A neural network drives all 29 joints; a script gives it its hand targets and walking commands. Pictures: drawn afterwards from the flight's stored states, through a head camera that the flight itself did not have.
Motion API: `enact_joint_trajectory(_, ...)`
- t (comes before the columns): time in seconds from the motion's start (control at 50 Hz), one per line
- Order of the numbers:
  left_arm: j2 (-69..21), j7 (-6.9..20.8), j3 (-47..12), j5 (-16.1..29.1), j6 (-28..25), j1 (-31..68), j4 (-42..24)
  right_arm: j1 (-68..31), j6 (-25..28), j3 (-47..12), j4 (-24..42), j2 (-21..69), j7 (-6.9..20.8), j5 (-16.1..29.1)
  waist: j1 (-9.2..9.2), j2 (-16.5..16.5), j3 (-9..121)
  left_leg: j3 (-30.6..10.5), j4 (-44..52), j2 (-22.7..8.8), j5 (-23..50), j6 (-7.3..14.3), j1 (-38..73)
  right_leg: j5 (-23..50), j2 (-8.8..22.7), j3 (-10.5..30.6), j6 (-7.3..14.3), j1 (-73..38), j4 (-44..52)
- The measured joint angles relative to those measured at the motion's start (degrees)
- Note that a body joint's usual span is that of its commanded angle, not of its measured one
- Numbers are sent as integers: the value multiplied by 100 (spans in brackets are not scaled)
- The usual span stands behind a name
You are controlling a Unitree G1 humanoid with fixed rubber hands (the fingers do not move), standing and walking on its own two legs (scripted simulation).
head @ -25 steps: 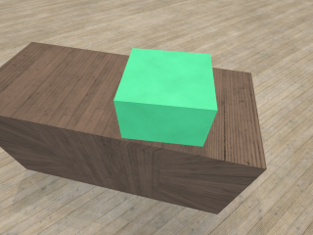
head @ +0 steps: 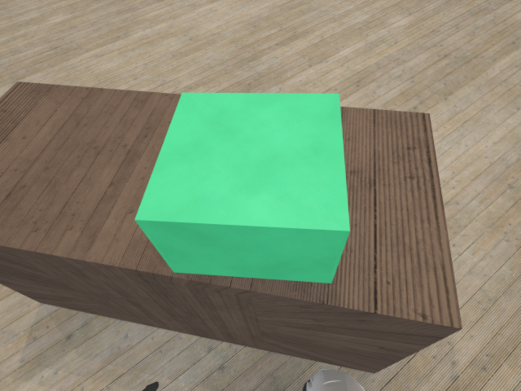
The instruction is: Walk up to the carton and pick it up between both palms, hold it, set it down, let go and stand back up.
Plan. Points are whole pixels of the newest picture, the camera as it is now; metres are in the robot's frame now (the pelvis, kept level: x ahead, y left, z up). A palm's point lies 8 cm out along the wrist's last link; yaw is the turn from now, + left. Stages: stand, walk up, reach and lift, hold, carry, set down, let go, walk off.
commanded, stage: walk up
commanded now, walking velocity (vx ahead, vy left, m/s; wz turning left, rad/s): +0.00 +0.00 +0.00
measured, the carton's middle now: (254, 185) +0.47 -0.01 -0.02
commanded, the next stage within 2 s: none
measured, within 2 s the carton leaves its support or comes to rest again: neither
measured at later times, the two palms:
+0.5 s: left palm out of the picture +0.08 +0.23 -0.14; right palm out of the picture +0.09 -0.20 -0.12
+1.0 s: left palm out of the picture +0.09 +0.23 -0.14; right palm out of the picture +0.07 -0.19 -0.14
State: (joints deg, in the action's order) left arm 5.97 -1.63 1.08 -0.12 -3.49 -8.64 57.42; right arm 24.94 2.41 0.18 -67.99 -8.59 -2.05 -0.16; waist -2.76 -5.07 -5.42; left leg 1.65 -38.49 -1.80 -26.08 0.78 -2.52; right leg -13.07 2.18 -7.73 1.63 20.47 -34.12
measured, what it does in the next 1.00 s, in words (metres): walks ahead: left foot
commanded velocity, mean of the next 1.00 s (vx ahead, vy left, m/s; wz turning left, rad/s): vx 0.00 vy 0.00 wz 0.00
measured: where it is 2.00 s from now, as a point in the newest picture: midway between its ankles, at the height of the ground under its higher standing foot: outside the picture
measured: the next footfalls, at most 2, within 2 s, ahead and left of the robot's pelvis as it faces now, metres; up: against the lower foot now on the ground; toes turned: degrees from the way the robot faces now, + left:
left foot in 0.28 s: +0.07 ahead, +0.12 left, +0.00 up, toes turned +3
right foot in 2.00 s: -0.10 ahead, -0.08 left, +0.00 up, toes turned +0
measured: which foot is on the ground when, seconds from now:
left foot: up 0.00-0.26, down 0.28-1.00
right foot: down 0.00-1.00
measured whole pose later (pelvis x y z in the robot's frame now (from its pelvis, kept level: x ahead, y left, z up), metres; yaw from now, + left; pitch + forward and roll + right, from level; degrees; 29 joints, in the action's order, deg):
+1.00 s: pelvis +0.11 +0.02 +0.01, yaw +0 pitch -1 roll +0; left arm 6.5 -2.8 -0.5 0.0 -0.5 -15.8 67.2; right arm 18.8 1.2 0.2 -65.8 -7.1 -2.7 -0.4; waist 0.0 -1.0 -2.7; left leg 3.5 -25.0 0.7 -21.2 1.6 -3.0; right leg -19.8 4.1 -6.4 -1.9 6.4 -27.4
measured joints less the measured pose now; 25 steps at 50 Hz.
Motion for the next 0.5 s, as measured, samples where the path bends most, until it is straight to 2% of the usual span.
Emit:
enact_joint_trajectory(0.04, -74, -47, -14, -3, 34, -89, 10, -217, -137, 29, 119, -21, -4, -32, 148, 143, -37, -2, -820, 94, -462, -2, -373, -103, 48, 51, 47, -132, 55)
enact_joint_trajectory(0.06, -102, -158, 3, -4, 32, -160, 10, -350, -195, 47, 192, -53, 8, -48, 205, 196, -35, 1, -1086, 123, -694, -1, -564, -79, 59, 74, 30, -205, 158)
enact_joint_trajectory(0.08, -78, -259, 40, -4, 30, -213, -3, -485, -234, 64, 275, -82, 20, -56, 240, 233, -31, -3, -1258, 126, -827, -9, -760, -46, 64, 68, 33, -275, 275)
enact_joint_trajectory(0.12, 29, -261, 10, -28, 86, -275, 48, -762, -285, 84, 437, -132, 34, -71, 274, 257, -47, -15, -1283, 69, -780, -45, -1070, 22, 52, 18, 44, -419, 505)
enact_joint_trajectory(0.22, 117, -167, -76, -90, 178, -477, 271, -1364, -327, 100, 728, -171, 15, -40, 331, 189, -119, -47, -409, -106, -172, -119, -1332, 44, -119, 15, 19, -583, 676)
enact_joint_trajectory(0.28, 134, -101, -77, -89, 261, -536, 393, -1457, -277, 65, 792, -96, -6, -28, 279, 207, -114, 9, 531, -136, 806, -99, -1122, -134, -157, -30, -47, -632, 462)
enact_joint_trajectory(0.34, 257, -66, -65, -38, 360, -608, 470, -1311, -249, 42, 690, 24, -15, -47, 347, 521, 106, 146, 674, 15, 749, -22, -892, -277, -9, 99, -140, -737, 386)
enact_joint_trajectory(0.44, 256, -27, -91, -43, 360, -679, 529, -1095, -238, 1, 511, 54, 7, -5, 410, 606, 466, 202, 1139, 95, 761, 40, -528, -188, 32, 146, -245, -1071, 824)
enact_joint_trajectory(0.5, 212, -28, -134, -40, 305, -673, 626, -1074, -170, 1, 474, 47, -37, 10, 367, 579, 493, 227, 1341, 147, 811, 72, -362, -181, 70, 168, -277, -1202, 952)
